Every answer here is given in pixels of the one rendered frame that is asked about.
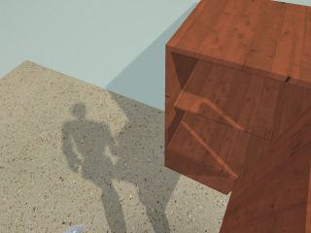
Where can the cupboard door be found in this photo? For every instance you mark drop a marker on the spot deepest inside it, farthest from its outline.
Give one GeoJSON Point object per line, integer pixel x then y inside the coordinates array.
{"type": "Point", "coordinates": [273, 195]}

